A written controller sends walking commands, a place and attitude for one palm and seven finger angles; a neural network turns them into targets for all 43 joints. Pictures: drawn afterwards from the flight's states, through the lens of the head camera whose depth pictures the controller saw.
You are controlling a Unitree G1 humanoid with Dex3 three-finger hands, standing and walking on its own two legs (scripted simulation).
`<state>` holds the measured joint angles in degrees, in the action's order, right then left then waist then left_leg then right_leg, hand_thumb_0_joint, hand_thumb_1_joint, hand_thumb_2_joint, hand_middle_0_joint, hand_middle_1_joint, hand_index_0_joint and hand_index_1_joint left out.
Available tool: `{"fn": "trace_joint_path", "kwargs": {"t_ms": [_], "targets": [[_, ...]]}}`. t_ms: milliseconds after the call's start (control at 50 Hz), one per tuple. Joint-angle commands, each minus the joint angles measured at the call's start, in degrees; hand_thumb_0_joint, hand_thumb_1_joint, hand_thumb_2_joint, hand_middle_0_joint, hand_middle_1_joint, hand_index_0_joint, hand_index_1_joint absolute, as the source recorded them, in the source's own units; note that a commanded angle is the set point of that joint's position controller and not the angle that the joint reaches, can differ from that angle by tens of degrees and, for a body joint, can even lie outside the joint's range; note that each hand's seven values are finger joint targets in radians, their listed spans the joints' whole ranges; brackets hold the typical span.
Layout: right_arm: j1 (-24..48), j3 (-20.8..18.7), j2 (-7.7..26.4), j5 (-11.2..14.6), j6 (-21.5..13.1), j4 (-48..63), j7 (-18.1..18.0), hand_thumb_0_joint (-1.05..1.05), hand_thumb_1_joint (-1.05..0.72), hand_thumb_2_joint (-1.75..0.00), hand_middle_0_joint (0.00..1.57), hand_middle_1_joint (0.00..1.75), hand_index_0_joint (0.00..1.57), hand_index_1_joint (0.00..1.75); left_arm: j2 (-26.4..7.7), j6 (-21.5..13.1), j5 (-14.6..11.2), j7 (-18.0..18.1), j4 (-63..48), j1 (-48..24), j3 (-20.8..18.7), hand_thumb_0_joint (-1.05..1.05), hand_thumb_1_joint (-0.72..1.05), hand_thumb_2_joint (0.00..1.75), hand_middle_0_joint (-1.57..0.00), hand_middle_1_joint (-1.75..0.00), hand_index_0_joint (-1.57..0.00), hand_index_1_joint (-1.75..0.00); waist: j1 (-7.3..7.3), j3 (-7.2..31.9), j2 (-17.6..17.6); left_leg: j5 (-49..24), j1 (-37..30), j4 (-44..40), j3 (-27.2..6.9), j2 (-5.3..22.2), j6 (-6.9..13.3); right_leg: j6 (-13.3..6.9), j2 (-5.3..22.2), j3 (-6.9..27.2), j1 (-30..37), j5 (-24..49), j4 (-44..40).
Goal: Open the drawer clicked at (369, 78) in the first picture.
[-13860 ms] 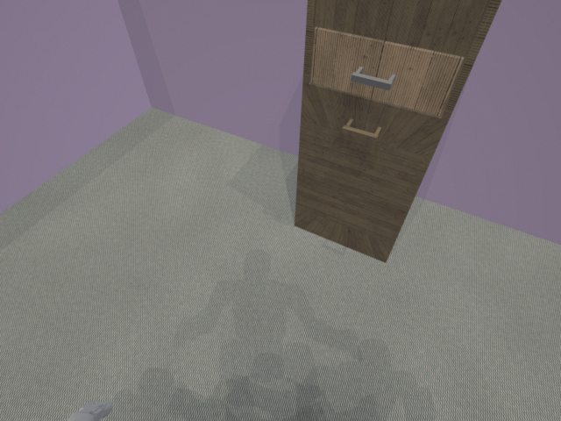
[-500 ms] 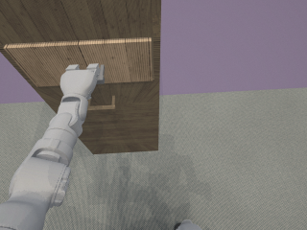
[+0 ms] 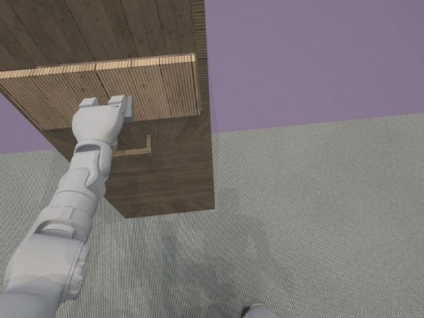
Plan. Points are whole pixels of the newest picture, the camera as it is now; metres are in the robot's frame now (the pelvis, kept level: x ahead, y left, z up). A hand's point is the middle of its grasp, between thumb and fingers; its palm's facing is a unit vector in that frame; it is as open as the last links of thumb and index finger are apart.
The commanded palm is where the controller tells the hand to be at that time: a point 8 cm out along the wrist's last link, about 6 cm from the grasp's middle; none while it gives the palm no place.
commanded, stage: pull the drawer open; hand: left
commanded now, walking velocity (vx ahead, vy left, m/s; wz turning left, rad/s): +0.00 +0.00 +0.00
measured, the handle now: (108, 110) +0.53 +0.20 +0.05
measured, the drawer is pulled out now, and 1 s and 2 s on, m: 0.02 0.12 0.30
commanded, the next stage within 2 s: none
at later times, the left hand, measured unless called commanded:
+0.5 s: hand (106, 166) +0.40 +0.19 +0.03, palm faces +0.00 -0.01 -1.00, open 5.4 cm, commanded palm +0.39 +0.19 +0.08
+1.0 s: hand (105, 184) +0.36 +0.19 +0.03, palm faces +0.03 -0.06 -1.00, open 5.6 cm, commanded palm +0.30 +0.20 +0.08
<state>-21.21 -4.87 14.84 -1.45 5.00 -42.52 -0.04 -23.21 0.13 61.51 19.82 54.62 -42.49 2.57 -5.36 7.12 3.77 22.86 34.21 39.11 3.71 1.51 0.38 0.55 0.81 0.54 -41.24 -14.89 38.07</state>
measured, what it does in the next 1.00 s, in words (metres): stands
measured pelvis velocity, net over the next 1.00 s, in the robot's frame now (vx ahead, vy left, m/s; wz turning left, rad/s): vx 0.00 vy -0.01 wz -0.01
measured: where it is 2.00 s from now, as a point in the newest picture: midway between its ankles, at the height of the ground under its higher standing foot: outside the picture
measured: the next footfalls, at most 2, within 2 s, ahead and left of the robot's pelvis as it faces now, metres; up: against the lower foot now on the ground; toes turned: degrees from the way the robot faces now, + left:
none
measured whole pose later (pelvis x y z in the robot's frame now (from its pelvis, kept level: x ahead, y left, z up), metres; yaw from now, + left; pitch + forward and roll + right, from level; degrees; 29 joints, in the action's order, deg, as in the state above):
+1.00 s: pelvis +0.00 -0.01 +0.01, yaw -1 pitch +11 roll +1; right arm -16.1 -4.8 15.4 0.3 5.2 -39.0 -1.3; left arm -19.0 4.9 59.7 19.5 23.7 -13.2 5.1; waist -1.8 4.7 3.8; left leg 21.5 23.2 33.9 4.3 1.5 -0.4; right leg -0.1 0.5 1.2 -31.8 -14.9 35.9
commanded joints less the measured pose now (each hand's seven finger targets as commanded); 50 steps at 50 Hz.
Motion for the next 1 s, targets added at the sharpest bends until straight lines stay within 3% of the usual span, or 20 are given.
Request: {"fn": "trace_joint_path", "kwargs": {"t_ms": [0, 120, 140, 180, 220, 240, 260, 280, 320, 360, 480, 560, 600, 680, 720, 740, 760, 800, 820, 980], "targets": [[-0.9, -2.6, 8.1, 0.7, -1.7, 7.1, 0.1, 0.00, -0.90, -0.90, 0.20, 0.30, 0.20, 0.30, -7.6, -0.2, -0.9, 2.0, -17.4, -6.5, -1.4, 0.00, 0.90, 0.90, -0.40, -1.35, -0.40, -1.35, 4.22, 25.5, -2.5, -34.1, -9.0, -3.4, -1.2, -1.9, 1.5, -2.4, -2.4, -2.2, 25.1, 25.2, -1.3], [3.2, -2.3, 8.2, 1.4, -1.4, 9.3, 0.2, 0.00, -0.90, -0.90, 0.20, 0.30, 0.20, 0.30, -6.9, 3.1, -1.4, 1.9, -28.3, 2.7, -1.4, 0.00, 0.90, 0.90, -0.40, -1.35, -0.40, -1.35, 5.38, 23.6, -3.7, -37.8, -12.1, -4.4, -1.4, -1.6, 1.3, -2.4, -2.3, -2.7, 27.0, 26.7, -2.0], [4.0, -2.0, 7.8, 1.4, -1.3, 9.6, 0.2, 0.00, -0.90, -0.90, 0.20, 0.30, 0.20, 0.30, -4.8, 3.9, -1.3, 1.7, -28.1, 5.8, 0.2, 0.00, 0.90, 0.90, -0.40, -1.35, -0.40, -1.35, 5.51, 22.2, -4.0, -37.6, -12.3, -4.7, -1.3, -1.7, 1.3, -2.3, -2.3, -3.0, 27.0, 26.6, -2.0], [5.6, -1.7, 7.8, 1.5, -1.3, 10.1, 0.0, 0.00, -0.90, -0.90, 0.20, 0.30, 0.20, 0.30, -5.0, 5.0, -1.5, 1.6, -30.6, 8.2, -0.1, 0.00, 0.90, 0.90, -0.40, -1.35, -0.40, -1.35, 6.01, 20.8, -4.1, -37.7, -13.0, -5.0, -1.1, -1.8, 1.2, -2.2, -2.3, -3.1, 27.4, 26.9, -2.4], [7.1, -1.7, 7.8, 1.6, -1.1, 10.9, -0.1, 0.00, -0.90, -0.90, 0.20, 0.30, 0.20, 0.30, -6.1, 5.7, -1.5, 1.4, -35.5, 9.9, -1.4, 0.00, 0.90, 0.90, -0.40, -1.35, -0.40, -1.35, 6.55, 22.0, -4.1, -40.3, -14.7, -5.0, -1.4, -1.6, 1.0, -2.4, -2.1, -2.9, 28.7, 28.3, -2.2], [8.2, -1.3, 7.3, 1.5, -1.0, 11.3, -0.1, 0.00, -0.90, -0.90, 0.20, 0.30, 0.20, 0.30, -3.5, 6.5, -1.4, 1.2, -35.7, 13.0, 0.9, 0.00, 0.90, 0.90, -0.40, -1.35, -0.40, -1.35, 6.73, 20.5, -3.3, -40.3, -14.9, -5.2, -1.2, -1.8, 0.9, -2.3, -2.0, -3.1, 28.5, 28.5, -2.3], [7.9, -1.0, 7.8, 1.8, -0.8, 10.0, -0.6, 0.00, -0.90, -0.90, 0.20, 0.30, 0.20, 0.30, -4.1, 6.5, -1.0, 1.5, -35.6, 1.5, 2.1, 0.00, 0.90, 0.90, -0.40, -1.35, -0.40, -1.35, 3.69, 18.7, -4.4, -37.7, -15.4, -5.1, -1.8, -1.6, 0.6, -2.1, -2.2, -3.3, 25.5, 26.5, -2.6], [7.7, -0.9, 7.7, 1.6, -0.8, 8.5, -1.5, 0.00, -0.90, -0.90, 0.20, 0.30, 0.20, 0.30, -3.8, 6.6, 0.3, 2.0, -31.5, -6.5, 3.7, 0.00, 0.90, 0.90, -0.40, -1.35, -0.40, -1.35, 1.96, 15.4, -4.8, -34.2, -14.7, -4.8, -1.9, -1.8, 0.7, -2.1, -2.3, -3.7, 22.3, 23.3, -3.0], [7.7, -0.9, 7.4, 1.4, -1.0, 8.0, -2.1, 0.00, -0.90, -0.90, 0.20, 0.30, 0.20, 0.30, -5.5, 6.7, 1.5, 2.7, -29.1, -8.8, 2.4, 0.00, 0.90, 0.90, -0.40, -1.35, -0.40, -1.35, 2.90, 16.8, -3.3, -32.5, -15.6, -4.9, -1.6, -2.3, 0.6, -2.6, -2.3, -3.5, 22.1, 21.2, -3.1], [7.7, -0.8, 6.6, 1.1, -1.1, 7.9, -2.2, 0.00, -0.90, -0.90, 0.20, 0.30, 0.20, 0.30, -2.4, 6.8, 1.6, 2.6, -27.3, -10.1, 4.9, 0.00, 0.90, 0.90, -0.40, -1.35, -0.40, -1.35, 3.13, 19.2, -1.4, -34.0, -17.0, -4.4, -1.6, -2.6, 0.4, -2.6, -2.0, -3.7, 22.4, 22.4, -2.5], [8.1, -0.6, 6.0, 0.6, -0.8, 8.0, -2.9, 0.00, -0.90, -0.90, 0.20, 0.30, 0.20, 0.30, -2.5, 4.6, 1.1, 1.5, -23.0, -13.5, 4.5, 0.00, 0.90, 0.90, -0.40, -1.35, -0.40, -1.35, 3.02, 20.3, -3.8, -33.5, -15.3, -3.4, -1.7, -3.3, 0.6, -2.4, -1.6, -3.4, 23.9, 24.8, -1.7], [7.5, -0.7, 5.7, 0.3, -1.1, 8.4, -3.1, 0.00, -0.90, -0.90, 0.20, 0.30, 0.20, 0.30, -2.7, 2.1, 1.4, 1.6, -20.1, -14.5, 3.8, 0.00, 0.90, 0.90, -0.40, -1.35, -0.40, -1.35, 2.90, 19.5, -5.4, -29.4, -13.1, -3.1, -1.7, -3.6, 0.9, -2.4, -1.6, -3.3, 23.4, 22.9, -1.6], [7.1, -0.6, 5.8, 0.2, -1.4, 8.3, -3.2, 0.00, -0.90, -0.90, 0.20, 0.30, 0.20, 0.30, -4.5, 0.9, 1.7, 2.1, -19.5, -15.7, 2.5, 0.00, 0.90, 0.90, -0.40, -1.35, -0.40, -1.35, 3.05, 19.7, -5.4, -26.2, -11.5, -3.4, -1.5, -3.8, 1.0, -2.4, -1.4, -2.9, 23.7, 21.6, -1.7], [7.1, -1.1, 5.5, 0.3, -1.7, 10.0, -2.5, 0.00, -0.90, -0.90, 0.20, 0.30, 0.20, 0.30, -4.5, -0.5, 0.9, 2.6, -22.5, -5.2, 0.5, 0.00, 0.90, 0.90, -0.40, -1.35, -0.40, -1.35, 5.76, 22.9, -5.4, -26.4, -10.3, -3.9, -1.1, -3.9, 1.2, -2.6, -1.5, -2.3, 28.1, 23.2, -1.5], [7.9, -1.0, 5.8, 0.6, -1.7, 10.9, -2.1, 0.00, -0.90, -0.90, 0.20, 0.30, 0.20, 0.30, -4.8, -0.2, 0.3, 2.4, -23.8, 1.4, -0.4, 0.00, 0.90, 0.90, -0.40, -1.35, -0.40, -1.35, 6.71, 21.9, -5.7, -26.4, -8.9, -4.4, -1.1, -4.0, 1.1, -2.7, -1.5, -2.3, 29.3, 23.4, -1.8], [8.0, -1.0, 5.8, 0.9, -1.8, 11.1, -2.0, 0.00, -0.90, -0.90, 0.20, 0.30, 0.20, 0.30, -3.6, -0.1, -0.3, 2.3, -25.2, 2.7, 0.6, 0.00, 0.90, 0.90, -0.40, -1.35, -0.40, -1.35, 6.50, 20.6, -6.6, -25.0, -8.6, -5.0, -0.8, -3.8, 1.2, -2.5, -1.4, -2.2, 29.4, 22.9, -2.2], [8.4, -1.0, 6.1, 1.1, -1.8, 11.0, -2.0, 0.00, -0.90, -0.90, 0.20, 0.30, 0.20, 0.30, -4.8, 0.2, -0.3, 2.4, -25.9, 4.1, -0.4, 0.00, 0.90, 0.90, -0.40, -1.35, -0.40, -1.35, 6.66, 19.3, -7.3, -23.5, -7.9, -5.5, -0.6, -3.8, 1.2, -2.5, -1.6, -2.0, 29.3, 21.7, -2.6], [9.0, -1.2, 6.2, 1.3, -2.2, 11.5, -1.8, 0.00, -0.90, -0.90, 0.20, 0.30, 0.20, 0.30, -4.5, 0.8, -0.8, 2.5, -30.5, 7.4, -0.2, 0.00, 0.90, 0.90, -0.40, -1.35, -0.40, -1.35, 7.23, 20.0, -6.3, -23.7, -9.0, -6.3, -0.3, -3.6, 1.3, -2.6, -1.6, -1.7, 30.6, 21.9, -3.1], [9.5, -1.3, 6.5, 1.3, -2.3, 12.0, -1.8, 0.00, -0.90, -0.90, 0.20, 0.30, 0.20, 0.30, -6.4, 1.2, -1.0, 2.5, -32.3, 11.5, -2.5, 0.00, 0.90, 0.90, -0.40, -1.35, -0.40, -1.35, 8.28, 20.9, -6.6, -24.4, -8.7, -6.5, -0.3, -3.7, 1.2, -2.7, -1.6, -1.5, 32.3, 22.4, -2.9], [13.8, -0.8, 6.6, 1.8, -3.2, 13.5, -1.3, 0.00, -0.90, -0.90, 0.20, 0.30, 0.20, 0.30, -3.0, 5.3, -1.9, 2.4, -48.1, 29.5, -0.4, 0.00, 0.90, 0.90, -0.40, -1.35, -0.40, -1.35, 9.05, 16.5, -5.3, -26.9, -12.3, -8.3, -0.2, -2.8, 0.7, -2.7, -1.9, -2.1, 31.1, 21.1, -3.7]]}}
